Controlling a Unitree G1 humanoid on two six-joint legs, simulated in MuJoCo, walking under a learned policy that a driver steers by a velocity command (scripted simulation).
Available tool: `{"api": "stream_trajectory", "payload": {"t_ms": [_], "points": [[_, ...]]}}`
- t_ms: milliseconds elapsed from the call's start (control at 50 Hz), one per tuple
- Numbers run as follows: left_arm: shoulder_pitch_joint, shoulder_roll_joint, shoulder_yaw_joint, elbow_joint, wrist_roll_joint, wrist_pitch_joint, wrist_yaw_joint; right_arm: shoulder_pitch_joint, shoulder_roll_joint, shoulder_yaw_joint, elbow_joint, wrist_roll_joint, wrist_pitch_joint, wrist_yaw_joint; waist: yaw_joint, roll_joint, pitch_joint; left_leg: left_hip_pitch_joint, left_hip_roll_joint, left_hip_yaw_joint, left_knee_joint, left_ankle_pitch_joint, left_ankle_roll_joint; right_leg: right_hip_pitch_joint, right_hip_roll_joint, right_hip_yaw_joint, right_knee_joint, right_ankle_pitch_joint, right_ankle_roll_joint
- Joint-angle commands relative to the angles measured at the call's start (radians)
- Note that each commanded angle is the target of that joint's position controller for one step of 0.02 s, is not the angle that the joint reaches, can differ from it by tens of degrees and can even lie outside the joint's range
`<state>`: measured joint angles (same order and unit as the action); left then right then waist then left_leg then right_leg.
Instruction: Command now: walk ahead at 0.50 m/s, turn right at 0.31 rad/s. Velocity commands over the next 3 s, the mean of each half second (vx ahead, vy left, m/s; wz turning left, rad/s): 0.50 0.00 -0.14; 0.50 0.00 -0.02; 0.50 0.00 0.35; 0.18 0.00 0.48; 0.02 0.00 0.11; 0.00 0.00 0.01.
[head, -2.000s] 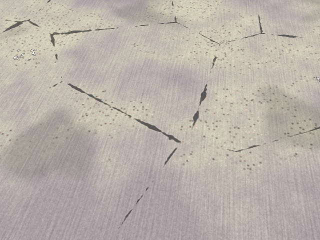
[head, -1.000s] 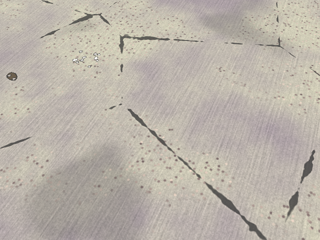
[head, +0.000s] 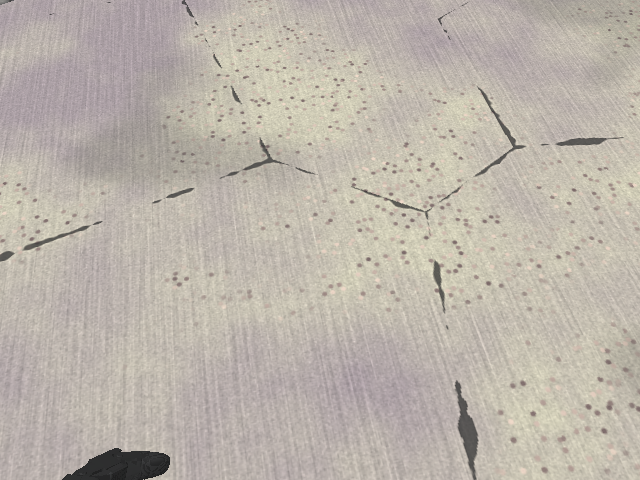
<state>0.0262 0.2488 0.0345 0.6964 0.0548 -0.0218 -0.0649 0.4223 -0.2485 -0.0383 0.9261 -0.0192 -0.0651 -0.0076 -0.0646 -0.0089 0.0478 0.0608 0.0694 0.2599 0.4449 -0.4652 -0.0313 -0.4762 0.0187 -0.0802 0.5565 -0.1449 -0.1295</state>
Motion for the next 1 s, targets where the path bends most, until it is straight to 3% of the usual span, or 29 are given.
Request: {"api": "stream_trajectory", "payload": {"t_ms": [20, 40, 60, 80, 100, 140, 180, 260, 380, 460, 500, 520, 540, 560, 580, 600, 620, 640, 680, 740, 860, 940, 1000], "points": [[0.399, 0.265, 0.08, 0.058, 0.013, -0.019, 0.042, 0.063, -0.033, 0.006, -0.124, 0.019, -0.005, 0.017, 0.154, -0.232, -0.354, -0.633, 0.002, -0.031, 0.776, 0.041, 0.049, 0.862, -0.368, 0.595, -0.115, -0.061, -0.203], [0.439, 0.273, 0.086, 0.047, -0.028, -0.007, 0.052, -0.02, -0.139, -0.023, -0.127, 0.009, -0.002, 0.012, 0.202, -0.121, -0.41, -0.714, -0.059, -0.216, 0.931, -0.066, 0.048, 0.836, -0.426, 0.789, -0.221, 0.058, -0.238], [0.367, 0.246, 0.08, 0.063, -0.036, -0.007, 0.061, -0.104, -0.139, -0.026, -0.15, 0.017, -0.005, 0.013, 0.172, -0.063, -0.257, -0.779, -0.004, -0.266, 0.933, 0.037, 0.06, 0.734, -0.377, 0.583, -0.217, 0.166, -0.211], [0.319, 0.182, 0.062, 0.071, -0.038, -0.014, 0.063, -0.117, -0.11, -0.014, -0.149, 0.02, -0.015, 0.016, 0.137, -0.036, -0.153, -0.749, 0.024, -0.268, 0.85, 0.096, 0.066, 0.586, -0.329, 0.471, -0.239, 0.257, -0.177], [0.279, 0.141, 0.048, 0.076, -0.039, -0.022, 0.063, -0.102, -0.102, -0.014, -0.132, 0.011, -0.01, 0.018, 0.094, -0.016, -0.098, -0.693, 0.05, -0.273, 0.77, 0.12, 0.066, 0.485, -0.277, 0.386, -0.268, 0.293, -0.133], [0.238, 0.098, 0.03, 0.081, -0.043, -0.037, 0.059, -0.034, -0.09, -0.013, -0.101, -0.014, 0.024, 0.025, 0.039, -0.042, -0.08, -0.576, 0.055, -0.27, 0.695, 0.138, 0.053, 0.361, -0.226, 0.295, -0.327, 0.299, -0.104], [0.264, 0.111, 0.033, 0.102, -0.049, -0.053, 0.055, -0.042, -0.076, -0.014, -0.1, -0.018, 0.039, 0.035, 0.03, -0.037, -0.064, -0.583, 0.05, -0.254, 0.651, 0.173, 0.044, 0.338, -0.208, 0.265, -0.374, 0.286, -0.114], [0.324, 0.122, 0.036, 0.139, -0.051, -0.061, 0.054, -0.198, -0.069, -0.015, -0.144, -0.018, 0.044, 0.042, 0.062, -0.033, 0.011, -0.712, 0.069, -0.246, 0.5, 0.325, 0.02, 0.361, -0.194, 0.23, -0.447, 0.197, -0.11], [0.418, 0.126, 0.033, 0.193, -0.047, -0.065, 0.058, -0.382, -0.053, -0.004, -0.199, -0.01, 0.035, 0.045, 0.117, -0.041, 0.042, -0.73, 0.032, -0.215, 0.257, 0.463, 0.031, 0.47, -0.192, 0.178, -0.432, 0.284, -0.082], [0.451, 0.142, 0.032, 0.227, -0.036, -0.062, 0.071, -0.441, -0.065, -0.004, -0.231, -0.01, 0.026, 0.045, 0.122, -0.051, 0.057, -0.701, -0.004, -0.2, 0.158, 0.399, 0.076, 0.567, -0.228, 0.174, -0.379, 0.408, -0.068], [0.421, 0.158, 0.033, 0.232, -0.032, -0.062, 0.076, -0.383, -0.077, -0.01, -0.218, -0.009, 0.018, 0.038, 0.083, -0.062, 0.032, -0.582, -0.047, -0.181, 0.112, 0.324, 0.11, 0.58, -0.231, 0.154, -0.294, 0.619, -0.045], [0.407, 0.169, 0.035, 0.235, -0.03, -0.061, 0.077, -0.297, -0.092, -0.019, -0.191, -0.01, 0.014, 0.03, 0.045, -0.067, -0.017, -0.466, -0.084, -0.166, 0.091, 0.289, 0.129, 0.58, -0.221, 0.14, -0.19, 0.762, -0.03], [0.391, 0.169, 0.034, 0.237, -0.032, -0.058, 0.076, -0.138, -0.11, -0.03, -0.138, -0.016, 0.004, 0.019, -0.028, -0.037, -0.105, -0.269, -0.107, -0.156, 0.027, 0.323, 0.155, 0.538, -0.18, 0.102, -0.002, 0.788, -0.01], [0.391, 0.142, 0.023, 0.216, -0.04, -0.061, 0.075, 0.042, -0.175, -0.05, -0.097, -0.039, -0.005, 0.005, -0.092, 0.025, -0.225, 0.0, 0.047, -0.318, 0.014, 0.269, 0.203, 0.354, -0.136, 0.072, 0.267, 0.529, 0.008], [0.505, 0.044, 0.004, 0.194, -0.075, -0.063, 0.065, 0.114, -0.3, -0.083, -0.083, -0.048, -0.002, 0.004, -0.046, 0.279, -0.344, 0.258, 0.34, -0.824, -0.079, 0.184, 0.339, -0.003, 0.064, 0.017, 0.661, -0.136, 0.059], [0.452, 0.127, 0.024, 0.207, -0.042, -0.061, 0.07, 0.035, -0.239, -0.07, -0.087, -0.005, 0.008, 0.016, -0.029, 0.157, -0.304, 0.19, 0.327, -0.941, -0.166, 0.196, 0.332, -0.101, 0.057, 0.167, 0.756, -0.334, 0.04], [0.391, 0.124, 0.028, 0.19, -0.041, -0.061, 0.066, -0.074, -0.185, -0.056, -0.104, 0.006, 0.009, 0.018, 0.016, 0.097, -0.151, 0.048, 0.299, -0.761, -0.169, 0.19, 0.312, -0.137, -0.003, 0.172, 0.755, -0.261, 0.034], [0.349, 0.109, 0.021, 0.183, -0.041, -0.065, 0.061, -0.13, -0.122, -0.039, -0.108, 0.002, 0.004, 0.022, 0.032, 0.041, -0.084, -0.063, 0.254, -0.654, -0.206, 0.26, 0.289, -0.121, -0.042, 0.16, 0.699, -0.199, 0.035], [0.35, 0.084, 0.017, 0.187, -0.023, -0.043, 0.052, -0.159, -0.073, -0.022, -0.086, 0.005, -0.008, 0.018, 0.081, 0.077, -0.031, -0.195, 0.168, -0.5, -0.259, 0.354, 0.233, -0.044, -0.09, 0.139, 0.598, -0.156, 0.052], [0.334, 0.059, 0.011, 0.187, -0.017, -0.019, 0.037, -0.102, -0.094, -0.026, -0.049, 0.011, -0.029, 0.018, 0.095, 0.074, -0.028, -0.222, 0.146, -0.423, -0.302, 0.464, 0.247, -0.044, -0.103, 0.106, 0.548, -0.11, 0.082], [0.088, 0.042, -0.002, 0.111, -0.023, -0.017, 0.029, -0.017, -0.099, -0.025, 0.003, 0.015, -0.031, 0.02, 0.049, 0.065, 0.036, -0.167, 0.1, -0.323, -0.351, 0.514, 0.235, -0.162, -0.131, 0.049, 0.257, 0.087, 0.127], [-0.024, 0.035, -0.011, 0.079, -0.029, -0.022, 0.031, 0.042, -0.108, -0.025, 0.034, 0.01, -0.03, 0.015, 0.014, 0.073, 0.041, -0.093, 0.111, -0.295, -0.322, 0.604, 0.225, -0.122, -0.098, 0.016, 0.092, 0.144, 0.115], [-0.054, 0.053, -0.006, 0.061, -0.029, -0.028, 0.035, 0.056, -0.117, -0.027, 0.053, 0.002, -0.024, 0.006, 0.018, 0.081, 0.048, -0.008, 0.151, -0.303, -0.276, 0.692, 0.217, -0.106, -0.082, 0.02, 0.03, 0.085, 0.083]]}}
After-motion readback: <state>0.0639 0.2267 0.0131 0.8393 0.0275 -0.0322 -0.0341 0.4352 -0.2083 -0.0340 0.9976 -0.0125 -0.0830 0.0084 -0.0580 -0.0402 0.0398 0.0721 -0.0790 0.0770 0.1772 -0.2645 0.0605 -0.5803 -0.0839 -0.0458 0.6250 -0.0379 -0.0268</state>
